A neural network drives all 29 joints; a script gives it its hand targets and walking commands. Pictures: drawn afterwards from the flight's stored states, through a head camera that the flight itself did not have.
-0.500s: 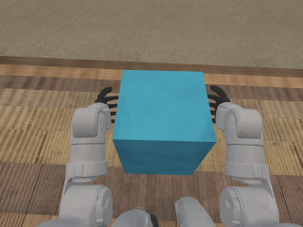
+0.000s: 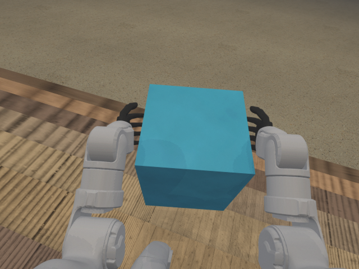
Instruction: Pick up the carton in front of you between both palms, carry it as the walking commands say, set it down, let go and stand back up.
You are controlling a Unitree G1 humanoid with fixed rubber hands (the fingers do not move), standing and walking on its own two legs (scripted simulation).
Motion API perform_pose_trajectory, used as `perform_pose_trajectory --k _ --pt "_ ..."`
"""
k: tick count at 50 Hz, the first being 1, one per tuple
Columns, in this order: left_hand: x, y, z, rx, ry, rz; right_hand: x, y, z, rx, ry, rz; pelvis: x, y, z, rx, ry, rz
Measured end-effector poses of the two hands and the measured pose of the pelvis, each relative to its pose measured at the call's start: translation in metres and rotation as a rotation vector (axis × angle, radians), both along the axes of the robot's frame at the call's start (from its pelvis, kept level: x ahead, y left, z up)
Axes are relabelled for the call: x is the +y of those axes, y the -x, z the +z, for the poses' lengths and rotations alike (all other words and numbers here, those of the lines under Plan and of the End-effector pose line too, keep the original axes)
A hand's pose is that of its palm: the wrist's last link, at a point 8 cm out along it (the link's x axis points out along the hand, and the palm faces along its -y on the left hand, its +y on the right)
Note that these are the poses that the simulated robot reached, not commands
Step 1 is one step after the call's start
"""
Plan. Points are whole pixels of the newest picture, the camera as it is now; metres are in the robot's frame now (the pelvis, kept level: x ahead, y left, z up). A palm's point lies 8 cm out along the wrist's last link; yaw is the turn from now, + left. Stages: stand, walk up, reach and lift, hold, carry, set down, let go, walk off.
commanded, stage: carry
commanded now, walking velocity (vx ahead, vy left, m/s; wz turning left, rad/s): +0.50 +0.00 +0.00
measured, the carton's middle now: (189, 153) +0.36 +0.05 +0.05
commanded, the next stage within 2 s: none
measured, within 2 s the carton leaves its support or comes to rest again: neither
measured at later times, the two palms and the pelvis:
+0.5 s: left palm (162, 97) +0.70 +0.19 -0.07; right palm (237, 114) +0.66 -0.10 -0.06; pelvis +0.33 +0.09 -0.12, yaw -2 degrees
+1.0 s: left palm (172, 75) +1.02 +0.20 -0.17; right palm (227, 82) +1.04 -0.09 -0.18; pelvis +0.69 +0.03 -0.27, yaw -2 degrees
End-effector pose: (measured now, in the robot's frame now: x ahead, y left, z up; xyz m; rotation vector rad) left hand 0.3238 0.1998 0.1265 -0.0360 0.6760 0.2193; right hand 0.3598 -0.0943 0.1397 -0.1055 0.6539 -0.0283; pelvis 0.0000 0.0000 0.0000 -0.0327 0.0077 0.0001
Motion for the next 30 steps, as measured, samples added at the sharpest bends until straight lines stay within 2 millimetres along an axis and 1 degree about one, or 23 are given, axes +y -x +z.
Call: perform_pose_trajectory --k 2,4,9,11,13,15,17,20,23,26,30 --pt "0.005 -0.024 -0.015 0.06 0.005 0.0 0.004 -0.023 -0.018 0.06 0.003 -0.003 0.002 -0.024 -0.005 0.007 -0.006 0.0" --pt "0.006 -0.053 -0.027 0.105 -0.012 -0.012 0.005 -0.048 -0.035 0.104 -0.006 -0.016 0.008 -0.049 -0.009 0.018 -0.017 -0.005" --pt "0.006 -0.138 -0.045 0.133 -0.076 -0.059 0.004 -0.118 -0.072 0.131 -0.07 -0.065 0.033 -0.116 -0.028 0.051 -0.026 -0.028" --pt "0.009 -0.175 -0.054 0.116 -0.09 -0.07 0.007 -0.15 -0.087 0.115 -0.088 -0.08 0.044 -0.148 -0.042 0.059 -0.023 -0.037" --pt "0.013 -0.213 -0.069 0.093 -0.093 -0.083 0.012 -0.183 -0.103 0.092 -0.084 -0.097 0.055 -0.183 -0.061 0.061 -0.013 -0.047" --pt "0.016 -0.254 -0.089 0.066 -0.078 -0.108 0.015 -0.215 -0.119 0.067 -0.066 -0.123 0.064 -0.22 -0.086 0.053 -0.02 -0.042" --pt "0.015 -0.29 -0.115 0.062 -0.054 -0.135 0.013 -0.24 -0.14 0.063 -0.036 -0.149 0.07 -0.246 -0.105 0.064 -0.046 -0.029" --pt "0.007 -0.324 -0.153 0.126 -0.034 -0.172 0.005 -0.261 -0.174 0.129 -0.028 -0.2 0.079 -0.278 -0.114 0.069 -0.051 -0.02" --pt "-0.003 -0.354 -0.182 0.168 -0.009 -0.2 -0.003 -0.281 -0.196 0.172 -0.034 -0.248 0.085 -0.312 -0.118 0.067 -0.042 -0.031" --pt "-0.009 -0.387 -0.199 0.164 0.012 -0.208 -0.009 -0.312 -0.207 0.171 -0.04 -0.278 0.087 -0.347 -0.122 0.075 -0.038 -0.039" --pt "-0.013 -0.436 -0.207 0.102 0.014 -0.194 -0.014 -0.366 -0.212 0.117 -0.05 -0.276 0.082 -0.4 -0.134 0.075 -0.037 -0.037"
